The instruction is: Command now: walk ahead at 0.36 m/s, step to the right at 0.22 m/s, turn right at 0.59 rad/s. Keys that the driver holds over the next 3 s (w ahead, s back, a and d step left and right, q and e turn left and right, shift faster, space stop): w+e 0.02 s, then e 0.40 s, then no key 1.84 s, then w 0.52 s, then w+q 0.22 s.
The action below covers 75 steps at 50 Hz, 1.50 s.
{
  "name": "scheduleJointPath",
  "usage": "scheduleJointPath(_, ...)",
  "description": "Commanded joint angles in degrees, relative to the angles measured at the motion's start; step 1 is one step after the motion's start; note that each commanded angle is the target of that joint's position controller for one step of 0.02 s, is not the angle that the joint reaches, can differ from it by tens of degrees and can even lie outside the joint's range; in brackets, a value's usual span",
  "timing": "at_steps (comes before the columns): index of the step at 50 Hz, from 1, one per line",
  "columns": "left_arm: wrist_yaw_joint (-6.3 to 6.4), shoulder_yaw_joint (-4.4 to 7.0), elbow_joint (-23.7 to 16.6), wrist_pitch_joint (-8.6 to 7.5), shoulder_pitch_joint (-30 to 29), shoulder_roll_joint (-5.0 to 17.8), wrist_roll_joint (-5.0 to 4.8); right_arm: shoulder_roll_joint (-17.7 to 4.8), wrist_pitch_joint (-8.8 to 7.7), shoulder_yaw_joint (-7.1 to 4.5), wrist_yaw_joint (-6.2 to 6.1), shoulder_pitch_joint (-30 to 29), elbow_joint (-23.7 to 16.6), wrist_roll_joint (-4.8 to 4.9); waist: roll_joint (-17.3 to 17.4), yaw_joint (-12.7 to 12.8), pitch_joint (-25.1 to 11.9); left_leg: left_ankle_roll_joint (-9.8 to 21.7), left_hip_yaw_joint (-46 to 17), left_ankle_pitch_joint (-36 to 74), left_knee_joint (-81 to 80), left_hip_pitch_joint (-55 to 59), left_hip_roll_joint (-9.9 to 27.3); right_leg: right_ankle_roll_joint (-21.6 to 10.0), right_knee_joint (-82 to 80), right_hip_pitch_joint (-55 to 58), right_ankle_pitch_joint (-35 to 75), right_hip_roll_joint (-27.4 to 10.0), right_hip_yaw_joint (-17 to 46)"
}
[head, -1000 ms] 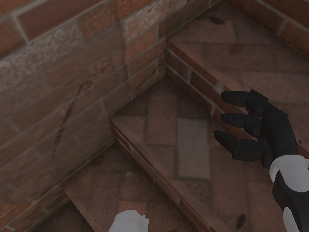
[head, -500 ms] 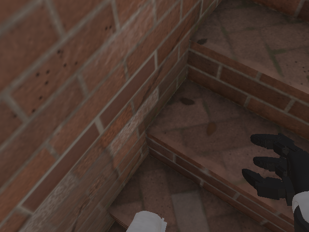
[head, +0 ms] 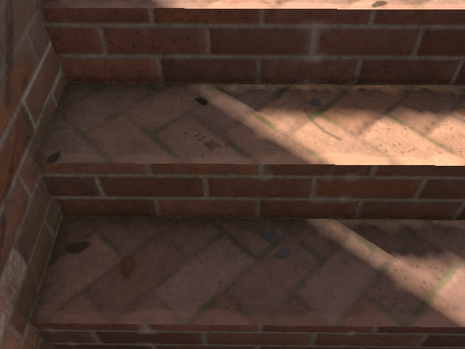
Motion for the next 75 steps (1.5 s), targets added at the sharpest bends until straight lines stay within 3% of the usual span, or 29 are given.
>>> scheduleJointPath(1, 0.28, 6.86, 1.1, -3.26, 13.2, 19.9, 3.72, -2.4, 0.12, -1.07, 2.31, -12.3, -9.4, -0.64, -25.3, 11.1, -6.1, 1.5, 0.0, -15.7, 31.3, -36.1, -12.8, -6.9, -18.8, 31.9, 12.2, -8.9, 29.6)
scheduleJointPath(2, 3.35, 6.98, 1.0, -4.97, 16.6, 17.1, 1.17, 0.0, -2.32, -0.41, 4.96, -17.0, -12.6, -3.15, -12.5, 13.2, -8.8, -0.5, -11.5, -2.3, 48.4, -42.2, -8.3, -5.6, -31.4, 27.6, -2.6, -18.7, 52.2)
scheduleJointPath(4, 3.34, 6.36, 4.3, -6.52, 11.8, 14.3, 1.56, 2.5, -3.52, 0.49, 4.96, -16.1, -10.5, -1.89, -5.4, 6.9, 1.7, -1.3, -8.2, 5.1, 75.5, -52.0, -6.9, -3.6, -25.9, 22.0, 9.8, -16.9, 37.7)
scheduleJointPath(6, 3.06, 4.60, 5.2, -7.75, 9.8, 8.4, 0.95, 3.4, -2.79, 1.99, 5.69, -13.2, -10.0, -2.37, -1.1, 4.2, 1.3, 0.4, -7.3, 5.0, 85.1, -49.0, -7.9, -2.7, -16.2, 16.0, 21.0, -8.6, 24.2)
scheduleJointPath(10, 3.45, 4.86, 10.4, -8.91, 15.5, 9.0, 2.07, 6.7, -1.16, 4.66, 4.87, -22.3, -16.3, -2.03, -5.7, 5.8, 3.4, 2.9, -5.4, -7.0, 103.7, -62.6, -11.6, -6.7, -16.3, 15.9, 32.4, -8.9, 23.8)
scheduleJointPath(12, 4.55, 5.08, 10.9, -9.19, 13.0, 9.0, 1.53, 3.0, -1.46, 4.43, 4.89, -25.2, -19.2, -1.20, -7.2, 5.0, 5.1, 4.0, -4.1, -7.8, 88.9, -56.7, -10.8, -5.7, -22.6, 10.2, 33.4, -6.1, 19.8)
scheduleJointPath(14, 6.35, 5.41, 14.0, -8.05, 16.8, 9.2, 0.91, 3.0, -0.34, 5.15, 5.12, -32.4, -23.8, -1.34, -8.4, 7.7, 5.3, 4.5, 0.0, -8.2, 72.0, -48.6, -11.2, -6.0, -28.9, 8.4, 47.1, -4.0, 19.7)
scheduleJointPath(15, 7.99, 5.79, 14.5, -7.42, 18.5, 11.7, -0.05, 3.9, 0.20, 6.53, 5.05, -35.9, -25.6, 0.34, -9.2, 8.9, 4.5, 4.9, 2.2, -16.4, 53.3, -39.3, -11.9, -6.5, -35.5, 9.1, 60.7, -6.4, 18.1)
scheduleJointPath(16, 8.45, 5.38, 14.8, -6.65, 15.2, 10.4, 0.37, 5.7, 0.44, 7.03, 4.64, -29.5, -22.5, 0.36, -8.9, 4.9, -1.7, 6.9, 3.6, -17.9, 41.7, -19.5, -14.8, -5.3, -31.6, 4.2, 82.8, -2.9, 11.6)
scheduleJointPath(17, 8.50, 5.77, 12.5, -7.57, 13.7, 13.3, 0.18, 3.4, 0.57, 5.98, 4.20, -20.1, -17.9, 1.61, -12.1, 1.9, -11.3, 6.1, 4.3, -15.0, 34.2, -5.9, -18.6, -4.8, -24.3, 7.6, 111.1, -2.1, 10.7)
scheduleJointPath(18, 7.78, 7.38, 11.5, -9.35, 9.0, 18.3, 0.53, 1.7, 0.73, 4.39, 3.58, -3.4, -13.7, 2.66, -18.7, -4.9, -22.7, 7.4, -3.0, -8.5, 33.4, 4.0, -17.3, -5.0, -14.7, 14.5, 129.1, -8.0, 13.4)
scheduleJointPath(19, 6.11, 8.41, 10.5, -11.02, 3.3, 20.0, -2.00, -1.7, 0.12, 3.02, 3.63, 4.8, -10.7, 1.69, -13.6, -9.5, -27.9, 8.1, -7.4, -2.3, 20.8, 13.2, -16.9, -3.5, -2.3, 14.7, 119.1, -6.8, 11.9)
scheduleJointPath(20, 3.43, 7.37, 6.7, -11.33, 3.1, 13.6, -2.54, -8.5, -0.84, 0.83, 3.98, 5.0, -9.6, -0.72, 10.9, -7.3, -30.9, 15.5, -30.7, 20.5, 5.9, 24.4, -2.5, 1.0, 20.6, 0.6, 70.1, 3.8, 11.5)
scheduleJointPath(21, 2.20, 6.75, 5.7, -10.63, 2.4, 10.7, 1.67, -8.7, 0.36, 0.49, 3.03, -1.8, -10.7, -1.00, 23.7, -5.4, -35.0, 23.7, -53.1, 33.2, -10.3, 22.8, 7.9, 5.2, 51.8, -9.6, 9.4, 15.7, 13.3)
scheduleJointPath(22, 1.59, 6.54, 3.8, -9.29, 2.4, 8.3, 4.30, -4.2, 0.75, 0.41, 2.91, -8.7, -10.9, 0.06, 14.2, -0.2, -29.6, 23.0, -50.6, 2.2, -8.9, 14.3, 6.5, 4.5, 66.7, -17.8, 9.5, 12.6, 19.0)
scheduleJointPath(23, 1.89, 5.72, 2.1, -7.25, -0.6, 4.3, 4.51, 0.7, 1.12, 1.11, 2.57, -15.4, -8.4, -0.02, 8.1, 5.3, -15.4, 20.2, -42.1, -21.0, -5.8, 2.2, 3.8, 2.4, 69.8, -24.7, 16.0, 9.5, 16.3)
scheduleJointPath(24, 3.07, 3.95, 1.3, -6.01, -0.1, 1.1, 4.91, 3.5, 0.84, 1.68, 2.08, -17.9, -5.1, 0.24, 4.7, 7.8, -1.2, 17.7, -35.9, -23.9, -5.6, -9.0, 2.6, 1.2, 74.4, -30.6, 15.5, 8.6, 14.4)
scheduleJointPath(26, 4.34, 2.84, 2.6, -3.89, 7.0, 0.2, 4.12, 7.4, -1.21, 2.85, 2.07, -15.1, -0.8, -0.53, -3.0, 11.3, 4.9, 13.6, -25.3, -15.9, -6.2, -16.1, -1.1, 1.6, 76.1, -30.9, 14.4, 9.2, 14.0)
scheduleJointPath(31, 4.48, 2.28, 1.3, -3.34, 5.0, 0.1, 1.12, 1.6, -5.98, 1.35, 3.84, -9.4, 2.5, -0.41, 0.7, 11.0, 3.3, 12.3, -13.2, 5.0, -9.5, -6.5, -0.5, 2.3, 62.5, -35.7, 19.6, 7.4, 13.8)
scheduleJointPath(34, 2.62, 0.97, 1.8, -1.70, 3.5, 0.6, 0.16, -1.3, -4.42, 0.65, 2.57, -12.2, -0.1, 0.45, 4.4, 9.9, -2.7, 10.5, -0.8, 15.8, -15.8, -4.8, -6.1, 3.7, 26.2, -14.6, 13.5, 1.6, -1.1)
scheduleJointPath(35, 2.31, 0.92, 0.8, -1.67, -0.6, 0.3, -1.91, -3.4, -4.47, -0.12, 2.14, -8.7, -0.4, 0.57, 8.8, 6.7, -2.7, 11.1, -3.4, 18.3, -19.4, -1.6, -5.2, 3.5, 17.7, -9.3, 10.5, 0.4, -1.4)
scheduleJointPath(37, 3.02, 1.79, 2.4, -1.84, 1.6, 0.7, -0.63, -4.8, -5.19, -0.93, 2.83, -6.7, -0.6, 1.08, 10.5, 5.6, -6.0, 10.8, -7.3, 19.7, -19.8, 3.4, 0.6, 1.2, 14.1, -3.5, 13.3, -1.0, -2.4)
scheduleJointPath(41, 3.68, 1.50, 7.9, -6.10, 7.5, -0.8, 1.72, -1.2, -2.86, -0.72, 5.04, -0.8, 1.0, 1.68, 1.0, 4.5, -1.2, 8.7, -4.9, 27.3, -3.6, 12.8, -4.5, 0.8, -15.9, 1.9, 19.2, 2.4, -2.3)
scheduleJointPath(42, 3.65, 1.56, 7.6, -7.22, 9.4, 0.7, 2.16, 0.8, -2.57, -0.35, 5.28, 1.3, 0.4, 2.02, -1.7, 3.8, -4.8, 5.9, -5.5, 8.6, 2.9, 7.3, -5.5, 1.3, -15.5, 9.7, 36.8, -5.5, 8.5)
scheduleJointPath(43, 4.04, 0.66, 7.3, -6.59, 8.3, 1.0, 2.69, 5.2, -1.55, 1.16, 5.69, 8.2, 0.8, 3.36, -11.2, 0.1, -12.2, 2.2, -6.2, -7.0, 1.9, 4.8, -5.9, -4.9, -14.5, 15.3, 48.8, -15.1, 18.5)
scheduleJointPath(45, 4.73, 0.91, 7.5, -5.95, 4.6, -0.4, 1.26, 4.5, -0.86, 1.47, 5.56, 5.9, 3.1, 3.00, -5.9, -0.1, -2.9, 1.0, -7.3, -2.5, -7.6, 8.4, -6.8, -4.4, -21.0, 3.1, 18.5, -11.4, 19.6)
scheduleJointPath(47, 5.60, 1.27, 9.5, -5.46, 6.1, 0.5, 0.89, 1.2, -0.62, 1.25, 4.75, 1.8, 4.1, 0.98, -3.9, 1.2, 3.1, 1.2, -7.1, 2.4, -12.8, 9.4, -7.5, -0.6, -20.3, -1.0, 11.5, -5.8, 13.2)
scheduleJointPath(54, 6.07, 2.01, 13.1, -6.26, 11.8, 1.3, 0.26, 3.1, -1.28, 2.27, 4.61, 3.4, 8.2, 1.22, -2.0, 2.7, -1.0, 1.9, -7.1, 7.8, -15.7, 11.6, -6.4, -0.7, -16.2, 8.8, 31.0, -4.8, 8.6)
scheduleJointPath(75, 6.07, 1.59, 18.1, -5.01, 15.5, 1.5, 0.22, 4.2, -1.20, 4.17, 4.12, 6.4, 12.6, 1.03, 0.2, 3.1, 2.9, 3.6, -7.5, 8.7, -18.0, 13.1, -5.6, -0.9, -17.9, 5.8, 22.3, -4.2, 5.8)
Next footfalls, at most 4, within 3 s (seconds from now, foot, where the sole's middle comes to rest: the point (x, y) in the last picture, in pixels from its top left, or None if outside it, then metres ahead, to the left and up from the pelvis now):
0.38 left None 0.29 0.00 -0.56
0.82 right None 0.27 -0.24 -0.56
2.70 right None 0.27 -0.33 -0.56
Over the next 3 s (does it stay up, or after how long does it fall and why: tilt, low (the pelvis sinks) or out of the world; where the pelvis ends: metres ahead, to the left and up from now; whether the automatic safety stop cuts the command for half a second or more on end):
stays up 0.38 -0.28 0.24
